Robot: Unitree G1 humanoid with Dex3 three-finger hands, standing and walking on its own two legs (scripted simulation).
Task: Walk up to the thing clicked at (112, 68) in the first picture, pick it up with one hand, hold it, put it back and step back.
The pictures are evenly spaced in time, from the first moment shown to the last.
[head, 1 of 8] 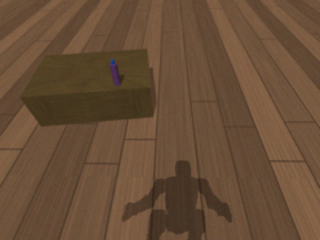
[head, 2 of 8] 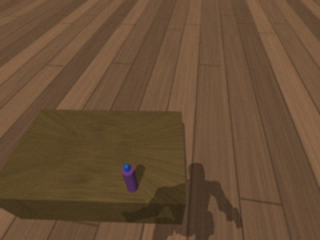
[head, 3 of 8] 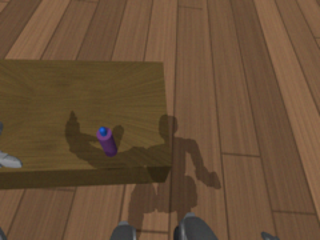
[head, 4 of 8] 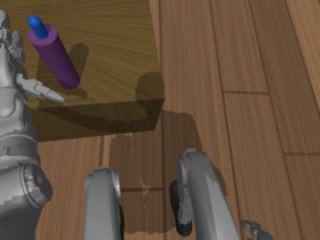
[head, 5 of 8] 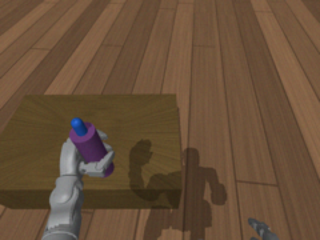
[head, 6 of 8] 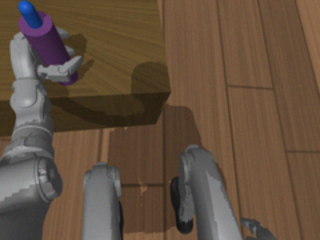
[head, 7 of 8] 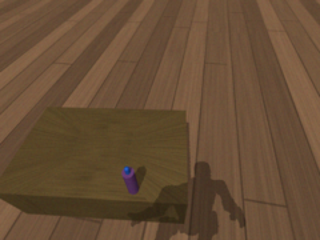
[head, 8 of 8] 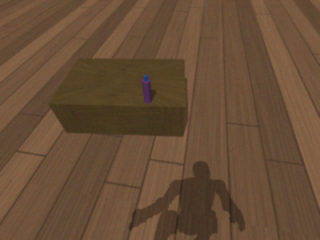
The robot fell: no
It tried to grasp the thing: yes
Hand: left
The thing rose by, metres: 0.38
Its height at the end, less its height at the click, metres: +0.00
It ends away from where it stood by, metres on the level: 0.02
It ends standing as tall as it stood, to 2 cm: yes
